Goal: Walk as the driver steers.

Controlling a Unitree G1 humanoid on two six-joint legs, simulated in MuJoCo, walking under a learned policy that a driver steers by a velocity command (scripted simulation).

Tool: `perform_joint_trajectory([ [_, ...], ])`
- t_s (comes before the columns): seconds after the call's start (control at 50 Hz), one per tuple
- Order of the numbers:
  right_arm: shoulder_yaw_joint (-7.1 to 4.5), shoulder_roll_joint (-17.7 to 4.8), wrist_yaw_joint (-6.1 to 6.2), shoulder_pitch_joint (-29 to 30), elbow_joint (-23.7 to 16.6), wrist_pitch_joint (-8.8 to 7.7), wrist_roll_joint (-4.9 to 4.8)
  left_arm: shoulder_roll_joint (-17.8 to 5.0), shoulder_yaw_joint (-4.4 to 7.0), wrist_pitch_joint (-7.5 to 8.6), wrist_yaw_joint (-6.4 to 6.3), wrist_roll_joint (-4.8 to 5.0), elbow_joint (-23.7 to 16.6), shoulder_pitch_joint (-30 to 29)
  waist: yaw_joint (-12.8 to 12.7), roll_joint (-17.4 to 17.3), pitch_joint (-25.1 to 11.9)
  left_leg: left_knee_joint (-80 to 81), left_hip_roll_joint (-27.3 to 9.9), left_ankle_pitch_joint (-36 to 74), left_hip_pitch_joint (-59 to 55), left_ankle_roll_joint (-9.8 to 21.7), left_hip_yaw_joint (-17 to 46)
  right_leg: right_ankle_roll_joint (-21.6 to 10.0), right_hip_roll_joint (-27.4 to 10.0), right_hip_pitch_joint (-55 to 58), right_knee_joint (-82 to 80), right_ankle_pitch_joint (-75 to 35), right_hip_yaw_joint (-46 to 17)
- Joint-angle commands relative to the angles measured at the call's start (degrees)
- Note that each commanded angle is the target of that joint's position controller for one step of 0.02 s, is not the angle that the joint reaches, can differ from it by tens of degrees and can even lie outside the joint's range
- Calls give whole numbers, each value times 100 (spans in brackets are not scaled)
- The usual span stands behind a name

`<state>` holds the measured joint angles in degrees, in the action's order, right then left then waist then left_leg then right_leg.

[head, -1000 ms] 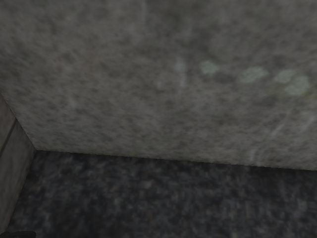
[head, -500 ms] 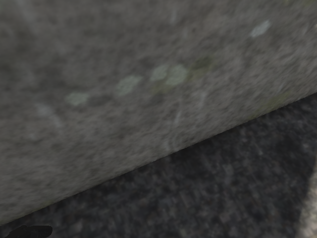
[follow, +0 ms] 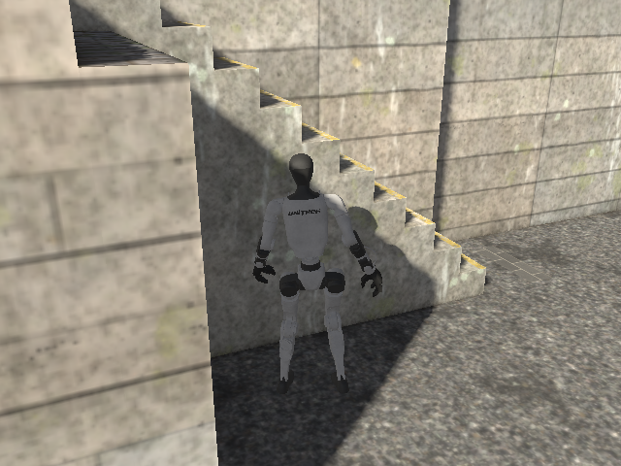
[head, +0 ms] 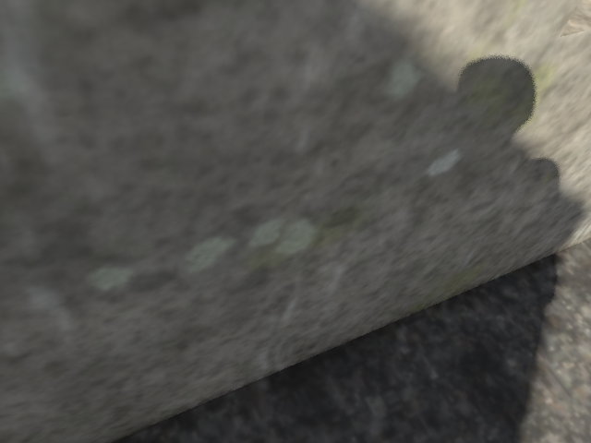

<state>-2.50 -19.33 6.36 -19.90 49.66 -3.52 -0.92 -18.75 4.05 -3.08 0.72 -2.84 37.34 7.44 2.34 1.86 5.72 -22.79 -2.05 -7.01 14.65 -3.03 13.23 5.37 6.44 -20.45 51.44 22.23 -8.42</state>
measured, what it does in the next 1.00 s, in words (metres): steps on the spot: right foot, then left foot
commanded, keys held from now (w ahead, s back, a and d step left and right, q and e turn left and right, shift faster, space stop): shift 1.00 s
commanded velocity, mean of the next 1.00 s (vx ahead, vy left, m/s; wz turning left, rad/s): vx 0.02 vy -0.02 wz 0.14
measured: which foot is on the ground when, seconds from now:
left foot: down 0.00-0.12, up 0.14-0.40, down 0.42-1.00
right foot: up 0.00-0.12, down 0.14-1.00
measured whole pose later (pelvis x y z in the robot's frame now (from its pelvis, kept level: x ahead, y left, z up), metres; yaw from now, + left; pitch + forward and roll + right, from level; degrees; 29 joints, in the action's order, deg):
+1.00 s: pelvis +0.02 -0.03 -0.01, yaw +9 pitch +0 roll +0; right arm 1.6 -15.3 0.7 -7.0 57.5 -4.5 1.7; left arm -15.2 1.3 0.7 -2.1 -0.3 52.5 5.8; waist 0.4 0.6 1.9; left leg -25.8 1.5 -13.6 11.8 0.4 3.2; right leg 3.7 -2.2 -9.7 23.5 13.6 -4.5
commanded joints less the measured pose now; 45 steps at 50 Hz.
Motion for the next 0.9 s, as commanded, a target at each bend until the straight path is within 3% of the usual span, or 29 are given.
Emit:
perform_joint_trajectory([
  [0.02,-301,-968,32,1059,-670,63,-178,-66,60,368,-8,329,-583,92,-447,-2020,-1217,980,-325,-1485,-311,726,769,181,-64,775,-1314,227,323],
  [0.04,-418,-1237,16,1106,-911,108,84,-151,102,334,36,272,-443,167,-112,-2100,-266,963,-505,-774,-117,791,1112,152,55,399,-1374,-167,404],
  [0.06,-442,-1252,27,1009,-896,162,116,-229,140,339,44,270,-357,412,-80,-2026,-488,851,-625,-437,-174,837,1202,125,-99,593,-1691,-437,319],
  [0.08,-446,-1173,45,1026,-966,204,54,-297,168,371,13,318,-340,528,-36,-2038,-580,785,-672,-480,-182,834,1350,17,-209,764,-2176,-679,277],
  [0.1,-322,-805,-44,778,-655,329,-231,-80,135,571,18,472,-466,359,-347,-2103,-848,-33,-18,69,-77,655,540,-85,-278,1399,-3162,-1232,390],
  [0.12,-229,-390,-88,606,-739,369,-166,-224,154,648,40,421,-277,727,-338,-1108,-914,-848,454,-739,871,537,51,-145,-409,2101,-3441,-1398,319],
  [0.14,-132,-55,-131,451,-832,387,127,-562,192,637,27,307,-214,993,-256,213,-982,-2263,857,-2627,2086,289,-235,-525,-1498,2604,-3241,-1802,-707],
  [0.16,-98,-93,-173,231,-1123,223,206,-1341,307,576,4,42,-437,684,59,1501,-1171,-3170,828,-3145,2326,91,-16,-1553,-2889,1563,-3558,-2523,-2586],
  [0.18,-185,-642,-216,391,-1151,140,119,-1140,272,595,-36,-16,-426,432,75,1597,-1050,-4199,434,-2981,1937,-38,187,-2104,-2961,1021,-3856,-2199,-2792],
  [0.2,-302,-987,-227,358,-920,155,47,-699,173,600,-97,99,-425,-65,231,1156,-723,-4688,387,-2576,1941,-92,124,-1838,-2561,876,-3672,-2301,-1889],
  [0.22,-332,-1013,-198,350,-709,196,44,-479,97,586,-144,194,-434,-303,257,743,-678,-4923,412,-2308,1909,-174,-74,-1583,-2187,883,-3447,-2624,-1200],
  [0.26,-223,-716,-206,477,-699,236,178,-330,12,574,-206,352,-288,-374,230,522,-583,-4446,254,-1818,1563,-321,-359,-1468,-1848,688,-3213,-3488,-513],
  [0.28,-145,-543,-227,625,-764,253,233,-364,-8,585,-249,346,-175,-303,228,548,-562,-3877,129,-1623,1299,-375,-707,-1455,-1719,539,-3256,-3408,-292],
  [0.32,61,-134,-280,1159,-920,213,230,-360,-18,536,-312,326,-89,-154,-93,754,-597,-2641,-21,-1588,845,-386,-1005,-1516,-1603,625,-3237,-3254,-189],
  [0.34,116,-93,-331,1363,-982,167,205,-389,-20,484,-350,300,-34,-7,-254,841,-627,-2028,-2,-1653,651,-325,-1024,-1547,-1629,774,-3214,-3055,-311],
  [0.38,107,-218,-404,1247,-881,105,157,-408,-37,414,-367,321,6,51,-243,896,-779,-660,113,-1037,75,-114,-1072,-1507,-1643,980,-3026,-2488,-506],
  [0.4,117,-258,-408,1214,-828,89,177,-230,-106,431,-354,352,68,133,-198,787,-759,276,119,-409,-374,32,-1011,-1299,-1541,854,-2963,-2191,-500],
  [0.42,118,-450,-362,1223,-852,111,236,-113,-163,533,-300,315,161,326,-237,562,-863,522,-151,144,-1075,162,-697,-999,-1471,489,-2954,-2012,-479],
  [0.44,17,-971,-305,1254,-859,167,300,-82,-181,671,-212,196,109,443,-413,-88,-1021,-134,-631,921,-1468,434,-213,-659,-1113,86,-2844,-1358,-120],
  [0.46,40,-752,-344,1277,-724,217,279,-93,-174,735,-212,117,116,233,-323,-449,-1095,-78,-574,229,-860,758,-163,-317,-834,458,-2895,-829,252],
  [0.48,149,-385,-390,1359,-727,211,276,-222,-143,741,-220,130,108,-143,-156,-323,-934,68,-382,-420,-583,748,-291,-166,-809,637,-2798,-979,297],
  [0.5,200,-253,-419,1410,-648,179,311,-172,-147,718,-235,204,117,-300,-136,-390,-852,115,-254,-654,-419,615,-410,-171,-809,708,-2739,-1086,312],
  [0.54,204,-258,-499,1487,-535,41,272,-171,-146,558,-286,240,145,-271,-231,-646,-720,95,-184,-328,-263,507,-437,-286,-872,771,-2727,-1327,234],
  [0.62,242,-198,-577,1467,-309,-79,235,-199,-130,453,-334,219,336,-207,-253,-500,-817,57,-142,67,-247,451,-503,-342,-915,1013,-2778,-1508,225],
  [0.7,278,-148,-584,1439,-72,-102,267,-160,-133,404,-338,229,604,-168,-229,-327,-908,175,-106,-151,-309,454,-521,-312,-901,1163,-2891,-1433,271],
  [0.76,269,-262,-574,1525,86,-145,291,-210,-122,421,-322,253,750,-297,-218,-226,-746,226,-69,-254,-192,425,-539,-334,-893,1186,-2943,-1456,294],
  [0.9,280,-305,-547,1476,406,-169,240,-275,-131,460,-307,273,1104,-323,-210,-226,-789,191,-25,216,-310,423,-607,-370,-911,1215,-2999,-1647,325],
])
